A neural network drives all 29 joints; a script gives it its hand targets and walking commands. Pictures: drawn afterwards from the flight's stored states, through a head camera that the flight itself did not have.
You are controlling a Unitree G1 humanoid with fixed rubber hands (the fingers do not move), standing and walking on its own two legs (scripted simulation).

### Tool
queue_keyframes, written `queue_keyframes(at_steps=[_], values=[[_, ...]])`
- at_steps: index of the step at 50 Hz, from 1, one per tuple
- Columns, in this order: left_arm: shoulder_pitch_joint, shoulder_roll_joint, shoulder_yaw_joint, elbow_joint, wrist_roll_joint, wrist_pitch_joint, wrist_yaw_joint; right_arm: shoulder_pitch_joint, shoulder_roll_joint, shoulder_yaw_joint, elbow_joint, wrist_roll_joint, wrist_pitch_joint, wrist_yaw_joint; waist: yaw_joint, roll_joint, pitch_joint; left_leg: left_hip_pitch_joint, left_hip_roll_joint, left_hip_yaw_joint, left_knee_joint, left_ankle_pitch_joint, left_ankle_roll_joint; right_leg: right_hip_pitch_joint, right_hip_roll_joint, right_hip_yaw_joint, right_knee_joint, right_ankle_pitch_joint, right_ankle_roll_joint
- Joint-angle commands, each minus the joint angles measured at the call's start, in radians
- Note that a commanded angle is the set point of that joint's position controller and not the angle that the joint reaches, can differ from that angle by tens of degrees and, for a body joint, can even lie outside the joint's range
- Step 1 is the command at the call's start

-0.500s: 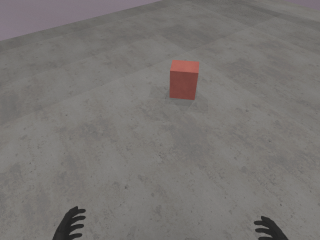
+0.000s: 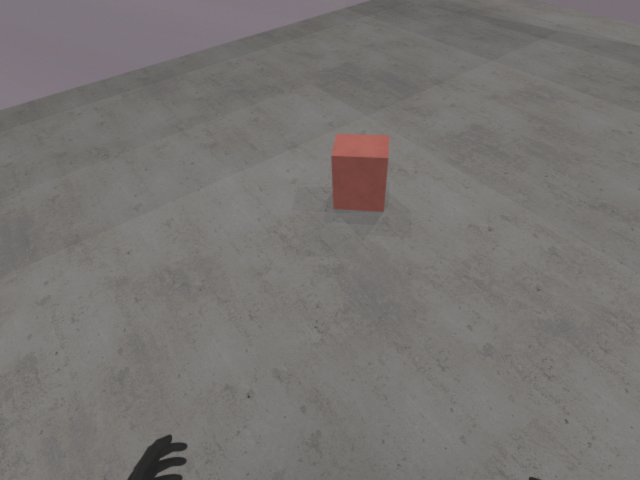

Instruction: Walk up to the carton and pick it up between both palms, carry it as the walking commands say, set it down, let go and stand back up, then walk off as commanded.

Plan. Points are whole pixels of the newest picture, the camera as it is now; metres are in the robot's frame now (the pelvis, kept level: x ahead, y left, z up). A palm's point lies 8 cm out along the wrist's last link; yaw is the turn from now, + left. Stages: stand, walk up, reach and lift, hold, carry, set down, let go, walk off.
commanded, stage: walk up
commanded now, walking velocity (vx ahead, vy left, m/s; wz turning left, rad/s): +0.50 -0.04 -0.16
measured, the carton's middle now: (360, 173) +1.48 -0.15 -0.61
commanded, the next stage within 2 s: none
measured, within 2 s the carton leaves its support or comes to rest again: neither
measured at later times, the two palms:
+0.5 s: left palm (149, 421) +0.25 +0.28 -0.12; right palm (498, 410) +0.24 -0.23 -0.11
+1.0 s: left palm (202, 295) +0.47 +0.25 -0.11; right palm (470, 272) +0.50 -0.26 -0.11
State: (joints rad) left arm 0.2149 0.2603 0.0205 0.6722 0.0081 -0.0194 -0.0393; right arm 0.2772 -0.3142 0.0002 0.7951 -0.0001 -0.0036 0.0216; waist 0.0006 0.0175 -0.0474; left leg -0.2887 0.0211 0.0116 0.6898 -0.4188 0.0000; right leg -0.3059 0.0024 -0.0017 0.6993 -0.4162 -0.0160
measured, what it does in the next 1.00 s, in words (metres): walks ahead: left foot, then right foot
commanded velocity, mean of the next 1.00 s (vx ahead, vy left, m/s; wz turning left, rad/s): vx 0.50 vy -0.04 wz -0.07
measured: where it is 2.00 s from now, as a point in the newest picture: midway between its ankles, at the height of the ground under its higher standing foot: (350, 323)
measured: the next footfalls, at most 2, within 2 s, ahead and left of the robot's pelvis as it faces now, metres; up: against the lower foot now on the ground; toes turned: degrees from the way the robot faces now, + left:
left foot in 0.34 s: +0.25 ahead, +0.15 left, +0.00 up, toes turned +4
right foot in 0.70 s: +0.41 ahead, -0.16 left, +0.00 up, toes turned -7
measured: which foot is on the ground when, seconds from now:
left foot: up 0.00-0.32, down 0.34-0.72, up 0.74-1.00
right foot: down 0.00-0.34, up 0.36-0.68, down 0.70-1.00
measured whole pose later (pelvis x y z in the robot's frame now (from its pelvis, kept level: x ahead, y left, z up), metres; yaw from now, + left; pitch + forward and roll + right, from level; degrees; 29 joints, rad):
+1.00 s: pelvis +0.39 +0.00 +0.00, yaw -4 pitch -2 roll +0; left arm 0.30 0.23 0.04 0.83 0.01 -0.03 -0.03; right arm 0.16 -0.26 0.00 0.85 0.00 -0.03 0.05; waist 0.00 0.02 0.04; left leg -0.36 0.04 0.08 0.76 -0.39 -0.02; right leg -0.24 -0.07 -0.02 0.64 -0.36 0.03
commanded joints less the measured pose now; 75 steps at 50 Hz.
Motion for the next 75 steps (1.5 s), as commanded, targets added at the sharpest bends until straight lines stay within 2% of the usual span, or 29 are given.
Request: queue_keyframes(at_steps=[1,3,7,13,15,16,17,18,20,24,32,34,35,36,37,41,46,49,50,51,52,53,55,59,68,71,72,74,75], values=[[0.379,0.236,0.083,0.15,0.018,-0.037,0.023,-0.288,-0.07,-0.054,-0.196,-0.053,-0.037,0.004,0.147,-0.225,0.153,-0.678,0.026,-0.028,0.384,-0.105,0.017,0.443,-0.387,0.724,-0.549,-0.215,-0.198],[0.299,0.179,0.068,0.147,0.013,-0.047,0.032,-0.28,-0.074,-0.059,-0.165,-0.055,-0.04,0.021,0.098,-0.094,0.186,-0.616,0.06,-0.024,0.413,0.022,-0.007,0.396,-0.336,0.581,-0.515,0.039,-0.167],[0.287,0.163,0.066,0.155,0.015,-0.063,0.044,-0.244,-0.039,-0.057,-0.119,-0.047,-0.013,0.039,0.079,-0.129,0.169,-0.484,0.077,0.002,0.349,0.167,-0.032,0.339,-0.307,0.376,-0.446,0.546,-0.104],[0.198,0.166,0.055,0.17,0.011,-0.031,0.03,-0.293,0.02,-0.029,-0.116,-0.023,-0.019,0.031,0.057,-0.277,0.163,-0.084,-0.012,0.164,-0.037,0.081,-0.032,0.102,-0.173,0.113,-0.403,0.449,-0.116],[0.188,0.175,0.056,0.172,0.004,-0.033,0.033,-0.076,-0.022,-0.049,-0.041,-0.025,-0.033,0.01,-0.043,-0.187,0.011,0.227,-0.02,0.16,-0.171,0.205,-0.008,0.085,-0.165,0.089,-0.105,0.721,-0.086],[0.182,0.148,0.055,0.153,-0.002,-0.041,0.036,0.114,-0.106,-0.076,0.013,-0.037,-0.051,0.002,-0.117,-0.073,-0.138,0.503,0.109,-0.016,-0.18,0.228,0.053,-0.071,-0.115,0.066,0.176,0.614,-0.048],[0.235,0.053,0.036,0.126,-0.015,-0.046,0.04,0.274,-0.225,-0.112,0.056,-0.049,-0.06,-0.016,-0.145,0.264,-0.257,0.686,0.438,-0.44,-0.295,0.25,0.133,-0.31,0.022,-0.005,0.479,-0.052,-0.012],[0.189,0.092,0.052,0.092,-0.012,-0.046,0.042,0.331,-0.272,-0.123,0.061,-0.028,-0.054,-0.019,-0.156,0.263,-0.288,0.689,0.498,-0.684,-0.422,0.186,0.188,-0.383,0.019,0.063,0.591,-0.169,-0.023],[0.062,0.116,0.042,0.082,-0.002,-0.047,0.027,0.205,-0.172,-0.101,0.064,-0.037,-0.059,-0.025,-0.131,0.088,-0.051,0.48,0.439,-0.487,-0.396,0.189,0.194,-0.448,-0.062,0.065,0.615,-0.001,-0.012],[0.033,0.072,0.043,0.094,0.014,-0.009,0.0,0.163,-0.119,-0.085,0.052,-0.045,-0.071,-0.032,-0.077,0.066,0.036,0.244,0.42,-0.327,-0.444,0.438,0.188,-0.37,-0.126,0.069,0.547,0.064,0.034],[0.071,0.047,0.028,0.141,0.008,-0.016,-0.035,-0.033,-0.118,-0.084,0.03,-0.039,-0.061,-0.007,0.036,0.22,0.103,-0.079,0.205,0.023,-0.445,-0.047,0.094,0.052,-0.09,-0.098,-0.109,0.215,0.056],[0.249,0.116,0.062,0.22,0.018,-0.034,-0.006,0.007,-0.078,-0.071,0.04,-0.043,-0.054,0.002,0.108,-0.003,-0.004,-0.137,0.125,0.085,-0.108,0.017,0.075,0.302,-0.048,-0.134,-0.134,0.18,0.049],[0.403,0.216,0.087,0.26,0.034,-0.045,0.013,-0.005,-0.002,-0.055,0.015,-0.04,-0.058,0.005,0.173,-0.348,-0.013,-0.292,0.028,0.161,0.292,-0.045,0.036,0.381,-0.264,0.193,-0.325,-0.115,-0.001],[0.451,0.266,0.088,0.251,0.041,-0.048,0.022,0.009,0.054,-0.04,-0.035,-0.032,-0.057,0.008,0.139,-0.526,0.025,-0.398,-0.049,0.079,0.515,-0.146,0.028,0.346,-0.428,0.674,-0.593,-0.375,-0.07],[0.355,0.238,0.086,0.243,0.031,-0.035,0.024,-0.054,-0.004,-0.058,-0.042,-0.045,-0.049,0.012,0.108,-0.367,0.143,-0.461,0.029,0.002,0.593,-0.106,0.033,0.235,-0.422,0.745,-0.63,-0.498,-0.142],[0.138,0.148,0.08,0.167,0.005,-0.035,0.025,-0.049,-0.026,-0.059,0.02,-0.032,-0.041,0.024,0.032,-0.213,0.125,-0.274,0.105,0.032,0.426,0.038,-0.019,0.076,-0.309,0.32,-0.52,-0.134,-0.12],[0.112,0.161,0.079,0.152,0.012,-0.029,0.028,-0.129,0.01,-0.041,0.004,-0.021,-0.026,0.033,0.034,-0.25,0.136,-0.124,0.077,0.097,0.084,0.01,-0.025,0.019,-0.268,0.165,-0.511,-0.078,-0.127],[0.024,0.179,0.082,0.129,0.019,-0.023,0.023,0.06,0.006,-0.046,0.059,-0.014,-0.037,0.015,-0.077,-0.227,0.057,0.169,0.004,0.18,-0.142,0.128,-0.027,-0.071,-0.211,0.085,-0.302,-0.003,-0.105],[0.026,0.139,0.078,0.124,0.022,-0.021,0.021,0.203,-0.047,-0.066,0.111,-0.013,-0.052,0.004,-0.129,-0.101,-0.042,0.336,0.051,0.099,-0.179,0.141,-0.01,-0.115,-0.161,0.035,-0.05,0.089,-0.078],[0.026,0.056,0.062,0.092,0.013,-0.03,0.02,0.305,-0.166,-0.099,0.126,-0.029,-0.067,-0.005,-0.17,0.23,-0.082,0.442,0.338,-0.328,-0.374,0.005,0.053,-0.315,-0.048,-0.082,0.322,0.003,-0.016],[0.021,0.025,0.051,0.065,0.033,-0.024,0.022,0.319,-0.257,-0.114,0.12,-0.022,-0.065,-0.011,-0.155,0.339,-0.036,0.459,0.477,-0.696,-0.557,-0.067,0.095,-0.484,0.013,-0.012,0.45,-0.179,0.002],[-0.031,0.055,0.057,0.071,0.038,-0.012,0.014,0.289,-0.233,-0.106,0.131,-0.016,-0.058,-0.015,-0.133,0.209,0.09,0.33,0.507,-0.773,-0.614,-0.102,0.09,-0.501,-0.05,0.062,0.506,-0.114,0.017],[-0.041,0.064,0.051,0.105,0.024,-0.009,0.004,0.19,-0.134,-0.077,0.109,-0.027,-0.071,-0.026,-0.076,0.047,0.152,0.314,0.408,-0.493,-0.488,0.329,0.042,-0.499,-0.095,0.055,0.482,0.095,0.037],[-0.044,0.036,0.048,0.118,0.025,-0.001,-0.018,0.251,-0.072,-0.068,0.144,-0.026,-0.094,-0.035,-0.071,0.166,0.047,0.402,0.298,-0.203,-0.369,0.809,0.025,-0.468,-0.081,-0.01,0.449,0.162,0.039],[-0.199,0.001,0.011,0.087,0.005,-0.016,-0.033,0.196,-0.08,-0.062,0.15,-0.035,-0.075,-0.032,-0.08,0.181,0.168,0.247,0.252,-0.035,-0.499,0.529,0.089,-0.272,-0.059,-0.129,-0.086,0.294,0.045],[0.042,0.051,0.038,0.159,0.021,-0.041,0.001,0.181,-0.093,-0.07,0.164,-0.024,-0.066,-0.026,0.039,0.166,-0.019,0.23,0.171,0.074,-0.184,0.671,0.081,0.074,0.004,-0.193,-0.221,0.261,0.031],[0.224,0.13,0.061,0.219,0.024,-0.051,0.017,0.18,-0.067,-0.066,0.152,-0.026,-0.067,-0.023,0.107,0.029,-0.108,0.091,0.127,0.093,0.055,0.609,0.058,0.326,-0.039,-0.136,-0.199,0.226,0.006],[0.408,0.295,0.104,0.241,0.041,-0.054,0.031,0.174,0.035,-0.043,0.052,-0.022,-0.074,-0.014,0.128,-0.411,-0.116,-0.337,-0.044,0.033,0.586,-0.126,0.023,0.502,-0.452,0.696,-0.467,-0.075,-0.125],[0.327,0.245,0.103,0.248,0.023,-0.041,0.027,0.094,-0.012,-0.059,0.046,-0.033,-0.067,-0.007,0.113,-0.285,-0.01,-0.364,0.028,-0.038,0.614,-0.077,0.026,0.354,-0.439,0.731,-0.545,-0.223,-0.185]])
